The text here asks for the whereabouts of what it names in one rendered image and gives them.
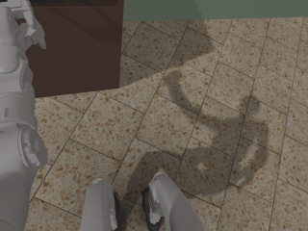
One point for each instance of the robot left upper arm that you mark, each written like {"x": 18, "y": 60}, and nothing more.
{"x": 22, "y": 154}

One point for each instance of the right robot foot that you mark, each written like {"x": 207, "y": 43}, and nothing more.
{"x": 155, "y": 226}

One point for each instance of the robot left hand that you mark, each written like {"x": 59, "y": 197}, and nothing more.
{"x": 24, "y": 35}

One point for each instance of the robot left thigh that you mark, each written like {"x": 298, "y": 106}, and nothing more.
{"x": 96, "y": 213}

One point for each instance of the robot left forearm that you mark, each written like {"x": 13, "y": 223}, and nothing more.
{"x": 17, "y": 95}

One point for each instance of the cabinet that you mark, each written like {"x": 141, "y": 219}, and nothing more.
{"x": 83, "y": 49}

